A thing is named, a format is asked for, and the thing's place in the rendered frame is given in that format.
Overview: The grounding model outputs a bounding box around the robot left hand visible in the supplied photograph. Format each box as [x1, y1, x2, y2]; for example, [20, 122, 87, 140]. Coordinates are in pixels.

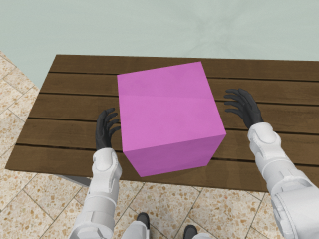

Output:
[95, 108, 121, 151]

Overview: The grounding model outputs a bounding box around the robot left shin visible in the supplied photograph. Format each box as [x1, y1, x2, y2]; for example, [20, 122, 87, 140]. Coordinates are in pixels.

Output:
[131, 221, 147, 227]

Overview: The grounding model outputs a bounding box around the robot right hand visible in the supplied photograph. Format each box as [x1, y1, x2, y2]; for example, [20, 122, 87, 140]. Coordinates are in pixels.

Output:
[223, 88, 264, 129]

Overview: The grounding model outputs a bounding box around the table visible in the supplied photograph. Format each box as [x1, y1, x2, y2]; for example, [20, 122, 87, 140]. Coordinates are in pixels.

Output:
[4, 54, 319, 193]

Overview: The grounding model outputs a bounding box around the carton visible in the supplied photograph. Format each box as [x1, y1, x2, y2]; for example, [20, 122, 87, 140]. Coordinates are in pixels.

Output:
[117, 61, 226, 177]

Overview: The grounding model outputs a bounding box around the robot left forearm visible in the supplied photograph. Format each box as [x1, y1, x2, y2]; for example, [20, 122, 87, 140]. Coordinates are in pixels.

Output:
[67, 147, 123, 239]

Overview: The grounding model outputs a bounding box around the robot right upper arm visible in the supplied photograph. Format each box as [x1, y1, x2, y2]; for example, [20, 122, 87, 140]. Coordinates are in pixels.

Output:
[271, 186, 319, 239]

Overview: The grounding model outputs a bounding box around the left robot thigh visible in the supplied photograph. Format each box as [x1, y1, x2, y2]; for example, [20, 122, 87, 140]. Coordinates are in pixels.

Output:
[121, 224, 150, 239]

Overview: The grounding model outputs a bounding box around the robot right forearm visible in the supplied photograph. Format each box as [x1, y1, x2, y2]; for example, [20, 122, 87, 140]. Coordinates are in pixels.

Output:
[247, 122, 319, 197]

